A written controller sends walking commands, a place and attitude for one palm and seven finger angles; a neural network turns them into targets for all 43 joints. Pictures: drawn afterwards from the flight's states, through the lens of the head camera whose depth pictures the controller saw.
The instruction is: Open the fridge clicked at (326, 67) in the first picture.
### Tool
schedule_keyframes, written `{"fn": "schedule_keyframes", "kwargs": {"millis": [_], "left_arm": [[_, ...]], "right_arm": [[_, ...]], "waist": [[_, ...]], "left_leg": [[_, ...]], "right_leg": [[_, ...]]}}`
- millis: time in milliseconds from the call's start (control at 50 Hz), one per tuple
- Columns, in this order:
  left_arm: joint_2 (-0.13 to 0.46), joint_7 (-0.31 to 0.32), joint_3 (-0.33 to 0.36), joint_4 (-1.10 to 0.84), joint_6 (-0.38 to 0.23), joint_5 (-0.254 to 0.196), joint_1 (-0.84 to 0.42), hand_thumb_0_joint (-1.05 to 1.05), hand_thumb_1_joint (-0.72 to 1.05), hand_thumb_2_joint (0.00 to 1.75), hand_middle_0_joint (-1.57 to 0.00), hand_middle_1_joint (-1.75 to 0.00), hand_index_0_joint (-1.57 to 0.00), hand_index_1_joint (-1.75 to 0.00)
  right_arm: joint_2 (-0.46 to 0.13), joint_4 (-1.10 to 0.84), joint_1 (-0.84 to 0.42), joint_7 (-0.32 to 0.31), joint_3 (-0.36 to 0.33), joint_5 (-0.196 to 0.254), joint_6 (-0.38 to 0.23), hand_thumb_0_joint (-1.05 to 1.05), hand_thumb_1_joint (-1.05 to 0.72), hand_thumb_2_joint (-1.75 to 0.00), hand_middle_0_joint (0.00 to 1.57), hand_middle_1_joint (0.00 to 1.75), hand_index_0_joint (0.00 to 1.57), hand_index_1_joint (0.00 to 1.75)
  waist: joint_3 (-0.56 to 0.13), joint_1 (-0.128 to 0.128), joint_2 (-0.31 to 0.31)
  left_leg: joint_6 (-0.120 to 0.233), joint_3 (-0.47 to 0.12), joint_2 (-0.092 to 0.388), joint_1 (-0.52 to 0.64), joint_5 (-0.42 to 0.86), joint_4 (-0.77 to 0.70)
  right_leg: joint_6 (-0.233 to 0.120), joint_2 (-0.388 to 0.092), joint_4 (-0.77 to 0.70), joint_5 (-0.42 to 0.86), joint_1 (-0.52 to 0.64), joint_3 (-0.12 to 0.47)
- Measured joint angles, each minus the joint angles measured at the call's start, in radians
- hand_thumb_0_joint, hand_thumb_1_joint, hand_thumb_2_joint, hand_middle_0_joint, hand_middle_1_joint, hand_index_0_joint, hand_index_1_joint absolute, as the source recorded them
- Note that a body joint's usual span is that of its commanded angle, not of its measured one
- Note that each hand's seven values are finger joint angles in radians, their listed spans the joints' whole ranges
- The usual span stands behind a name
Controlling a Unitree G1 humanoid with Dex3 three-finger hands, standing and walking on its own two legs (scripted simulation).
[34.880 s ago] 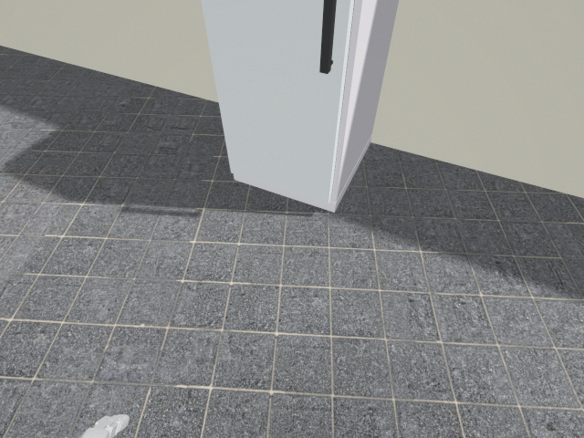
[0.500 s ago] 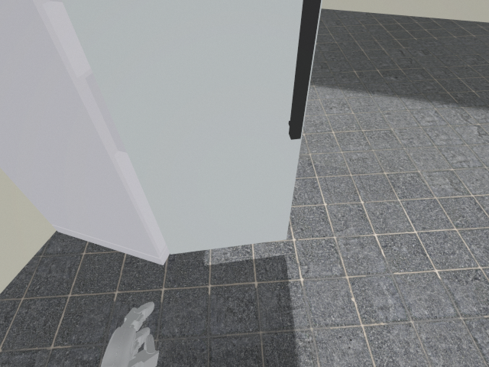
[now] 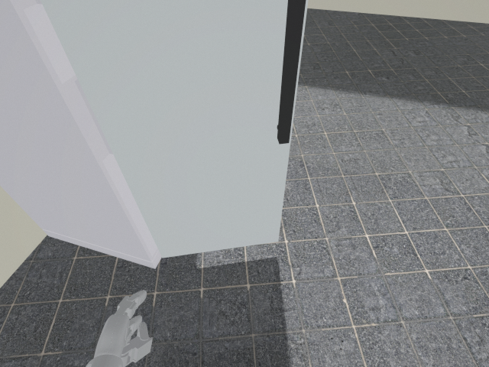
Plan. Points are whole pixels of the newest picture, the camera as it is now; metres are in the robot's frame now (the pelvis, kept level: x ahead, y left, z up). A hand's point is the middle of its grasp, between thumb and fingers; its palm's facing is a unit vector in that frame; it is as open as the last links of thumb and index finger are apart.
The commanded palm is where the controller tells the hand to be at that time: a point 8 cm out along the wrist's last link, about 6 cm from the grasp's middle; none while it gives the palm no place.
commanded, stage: stop stepping back and stand still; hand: right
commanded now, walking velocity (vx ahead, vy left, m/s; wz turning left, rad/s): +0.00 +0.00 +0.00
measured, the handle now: (289, 49) +0.71 -0.06 +0.19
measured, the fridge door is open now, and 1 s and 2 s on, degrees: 64 64 64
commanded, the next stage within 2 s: let the arm hang, fingers relaxed in 0.46 s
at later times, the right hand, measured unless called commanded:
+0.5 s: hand out of the picture +0.18 -0.27 +0.15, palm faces +0.43 +0.79 -0.44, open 7.4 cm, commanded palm +0.12 -0.31 +0.17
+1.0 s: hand out of the picture -0.04 -0.17 -0.19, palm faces +0.03 +0.99 -0.16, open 7.1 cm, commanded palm none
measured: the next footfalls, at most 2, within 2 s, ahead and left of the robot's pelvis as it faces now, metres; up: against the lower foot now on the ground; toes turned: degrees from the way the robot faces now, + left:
none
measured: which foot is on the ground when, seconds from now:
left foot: down 0.00-1.00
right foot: down 0.00-1.00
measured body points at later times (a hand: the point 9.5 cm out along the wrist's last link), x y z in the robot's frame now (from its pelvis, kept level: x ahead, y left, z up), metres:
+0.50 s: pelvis -0.01 +0.00 +0.00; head -0.01 -0.01 +0.45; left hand +0.15 +0.23 -0.08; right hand +0.15 -0.31 +0.17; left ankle -0.01 +0.11 -0.74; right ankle +0.02 -0.09 -0.74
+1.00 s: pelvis -0.02 +0.01 +0.00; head +0.01 -0.01 +0.44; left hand +0.00 +0.27 -0.14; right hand -0.04 -0.22 -0.17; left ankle -0.01 +0.11 -0.74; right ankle +0.02 -0.09 -0.74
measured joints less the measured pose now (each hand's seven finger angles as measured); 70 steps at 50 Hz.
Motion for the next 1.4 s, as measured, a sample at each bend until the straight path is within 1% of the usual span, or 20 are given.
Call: {"fn": "schedule_keyframes", "kwargs": {"millis": [240, 560, 580, 600, 640, 680, 700, 720, 760, 800, 840, 860, 880, 920, 980, 1040, 1140, 1280, 1400], "left_arm": [[-0.007, 0.001, -0.009, 0.023, -0.002, 0.005, 0.028, 0.01, 0.90, 0.90, -0.20, -0.30, -0.20, -0.30], [0.001, 0.002, -0.002, 0.026, -0.009, 0.006, 0.022, 0.01, 0.90, 0.90, -0.20, -0.30, -0.20, -0.30], [0.013, -0.016, 0.002, 0.047, -0.028, -0.001, 0.016, 0.01, 0.90, 0.90, -0.20, -0.30, -0.20, -0.30], [0.034, -0.040, 0.006, 0.076, -0.028, -0.007, 0.003, 0.01, 0.90, 0.90, -0.20, -0.30, -0.20, -0.30], [0.078, -0.071, 0.008, 0.136, 0.012, -0.007, -0.033, 0.01, 0.90, 0.90, -0.20, -0.30, -0.20, -0.30], [0.105, -0.084, 0.007, 0.183, 0.053, 0.000, -0.070, 0.01, 0.90, 0.90, -0.20, -0.30, -0.20, -0.30], [0.111, -0.087, 0.008, 0.200, 0.068, 0.004, -0.083, 0.01, 0.90, 0.90, -0.20, -0.30, -0.20, -0.30], [0.112, -0.088, 0.008, 0.214, 0.079, 0.008, -0.090, 0.01, 0.90, 0.90, -0.20, -0.30, -0.20, -0.30], [0.106, -0.088, 0.009, 0.238, 0.098, 0.015, -0.091, 0.01, 0.91, 0.90, -0.20, -0.30, -0.20, -0.30], [0.093, -0.086, 0.008, 0.265, 0.114, 0.021, -0.075, 0.01, 0.91, 0.90, -0.20, -0.30, -0.20, -0.30], [0.078, -0.082, 0.005, 0.300, 0.128, 0.024, -0.052, 0.00, 0.91, 0.90, -0.20, -0.30, -0.20, -0.30], [0.069, -0.080, 0.004, 0.320, 0.133, 0.024, -0.038, 0.00, 0.91, 0.90, -0.20, -0.30, -0.20, -0.30], [0.058, -0.078, 0.004, 0.342, 0.138, 0.025, -0.022, 0.00, 0.91, 0.90, -0.20, -0.30, -0.20, -0.30], [0.038, -0.072, 0.002, 0.385, 0.145, 0.025, 0.008, 0.00, 0.91, 0.90, -0.20, -0.30, -0.20, -0.30], [0.014, -0.065, 0.005, 0.442, 0.153, 0.024, 0.046, 0.00, 0.91, 0.90, -0.20, -0.30, -0.20, -0.30], [-0.005, -0.059, 0.008, 0.482, 0.154, 0.020, 0.072, 0.00, 0.91, 0.90, -0.20, -0.30, -0.20, -0.30], [-0.031, -0.053, 0.010, 0.513, 0.148, 0.016, 0.086, 0.00, 0.91, 0.90, -0.20, -0.30, -0.20, -0.30], [-0.061, -0.053, 0.008, 0.517, 0.137, 0.017, 0.067, 0.00, 0.91, 0.90, -0.20, -0.30, -0.20, -0.30], [-0.053, -0.049, 0.010, 0.527, 0.133, 0.020, 0.056, 0.01, 0.93, 0.90, -0.20, -0.30, -0.20, -0.30]], "right_arm": [[0.013, 0.015, -0.002, -0.001, 0.012, -0.008, -0.004, 0.02, -0.89, -0.90, 0.22, 0.30, 0.21, 0.30], [0.020, 0.023, -0.009, -0.002, 0.020, -0.015, -0.006, 0.02, -0.89, -0.90, 0.22, 0.30, 0.21, 0.30], [0.011, 0.070, -0.033, 0.012, 0.041, -0.023, -0.019, 0.01, -0.89, -0.90, 0.21, 0.30, 0.21, 0.30], [0.002, 0.157, -0.079, 0.039, 0.081, -0.032, -0.004, 0.01, -0.89, -0.90, 0.21, 0.30, 0.20, 0.30], [0.003, 0.389, -0.180, 0.088, 0.177, -0.045, 0.079, 0.01, -0.90, -0.90, 0.21, 0.30, 0.20, 0.30], [0.025, 0.638, -0.257, 0.119, 0.258, -0.056, 0.162, 0.00, -0.90, -0.90, 0.20, 0.30, 0.20, 0.30], [0.040, 0.753, -0.282, 0.129, 0.292, -0.060, 0.194, 0.00, -0.90, -0.90, 0.20, 0.30, 0.20, 0.30], [0.059, 0.858, -0.299, 0.137, 0.320, -0.063, 0.219, 0.01, -0.90, -0.90, 0.20, 0.30, 0.19, 0.30], [0.100, 1.035, -0.313, 0.145, 0.365, -0.067, 0.249, 0.01, -0.91, -0.90, 0.20, 0.30, 0.19, 0.30], [0.145, 1.173, -0.310, 0.149, 0.398, -0.067, 0.264, 0.01, -0.91, -0.90, 0.20, 0.30, 0.19, 0.30], [0.188, 1.280, -0.298, 0.151, 0.422, -0.064, 0.269, 0.01, -0.91, -0.90, 0.20, 0.30, 0.19, 0.30], [0.208, 1.324, -0.290, 0.152, 0.430, -0.063, 0.268, 0.01, -0.91, -0.90, 0.20, 0.30, 0.20, 0.30], [0.216, 1.361, -0.284, 0.136, 0.416, -0.061, 0.265, 0.01, -0.94, -0.90, 0.21, 0.30, 0.20, 0.30], [0.210, 1.420, -0.272, 0.134, 0.405, -0.058, 0.257, 0.01, -0.97, -0.90, 0.21, 0.30, 0.20, 0.30], [0.202, 1.487, -0.250, 0.140, 0.400, -0.055, 0.245, 0.01, -0.97, -0.90, 0.21, 0.30, 0.20, 0.30], [0.198, 1.538, -0.231, 0.138, 0.396, -0.052, 0.237, 0.01, -0.96, -0.90, 0.21, 0.30, 0.20, 0.30], [0.197, 1.585, -0.228, 0.130, 0.391, -0.050, 0.231, 0.01, -0.93, -0.90, 0.21, 0.30, 0.20, 0.30], [0.213, 1.582, -0.264, 0.121, 0.390, -0.051, 0.220, 0.01, -0.91, -0.90, 0.20, 0.30, 0.20, 0.30], [0.242, 1.563, -0.295, 0.119, 0.395, -0.052, 0.211, 0.00, -0.91, -0.90, 0.20, 0.30, 0.19, 0.30]], "waist": [[0.001, 0.000, -0.012], [0.005, 0.000, -0.021], [-0.002, 0.002, -0.029], [-0.008, -0.002, -0.043], [-0.022, -0.008, -0.071], [-0.023, 0.000, -0.086], [-0.020, 0.007, -0.087], [-0.015, 0.015, -0.083], [-0.002, 0.031, -0.064], [0.015, 0.041, -0.037], [0.032, 0.043, -0.011], [0.040, 0.042, 0.000], [0.047, 0.039, 0.010], [0.059, 0.028, 0.022], [0.072, 0.015, 0.018], [0.075, 0.010, 0.003], [0.070, 0.011, -0.021], [0.047, 0.016, -0.038], [0.025, 0.018, -0.034]], "left_leg": [[-0.007, 0.009, 0.009, -0.001, 0.026, -0.021], [-0.004, 0.014, 0.007, -0.003, 0.035, -0.032], [-0.004, 0.022, 0.008, -0.016, 0.030, -0.019], [-0.005, 0.030, 0.012, -0.033, 0.020, 0.005], [-0.007, 0.036, 0.023, -0.070, -0.010, 0.067], [-0.008, 0.033, 0.032, -0.096, -0.036, 0.122], [-0.010, 0.031, 0.035, -0.104, -0.044, 0.140], [-0.008, 0.028, 0.036, -0.109, -0.050, 0.154], [-0.003, 0.025, 0.034, -0.110, -0.055, 0.163], [0.003, 0.025, 0.031, -0.103, -0.052, 0.156], [0.007, 0.028, 0.024, -0.090, -0.042, 0.136], [0.009, 0.031, 0.020, -0.083, -0.035, 0.122], [0.012, 0.035, 0.016, -0.076, -0.028, 0.107], [0.018, 0.043, 0.007, -0.063, -0.013, 0.077], [0.022, 0.051, -0.003, -0.044, 0.005, 0.037], [0.022, 0.050, -0.006, -0.026, 0.016, 0.011], [0.017, 0.042, -0.002, -0.007, 0.020, -0.006], [0.011, 0.030, 0.009, -0.002, 0.016, -0.002], [0.006, 0.022, 0.017, 0.006, 0.009, 0.004]], "right_leg": [[-0.008, 0.009, -0.022, 0.030, -0.005, 0.008], [-0.005, 0.009, -0.033, 0.041, -0.008, 0.013], [-0.005, 0.010, -0.017, 0.038, -0.025, 0.020], [-0.006, 0.014, 0.007, 0.031, -0.045, 0.027], [-0.011, 0.024, 0.050, 0.015, -0.077, 0.031], [-0.015, 0.031, 0.081, 0.002, -0.092, 0.027], [-0.016, 0.033, 0.090, -0.002, -0.095, 0.024], [-0.015, 0.034, 0.096, -0.005, -0.096, 0.022], [-0.011, 0.032, 0.096, -0.005, -0.091, 0.019], [-0.005, 0.029, 0.086, 0.000, -0.082, 0.020], [0.000, 0.023, 0.070, 0.008, -0.071, 0.023], [0.003, 0.020, 0.062, 0.012, -0.067, 0.026], [0.006, 0.016, 0.055, 0.016, -0.065, 0.031], [0.011, 0.008, 0.040, 0.024, -0.061, 0.040], [0.015, 0.000, 0.027, 0.030, -0.055, 0.049], [0.015, -0.002, 0.014, 0.033, -0.043, 0.050], [0.011, 0.001, -0.006, 0.036, -0.019, 0.041], [0.005, 0.011, -0.028, 0.043, 0.000, 0.028], [0.001, 0.018, -0.041, 0.043, 0.019, 0.020]]}}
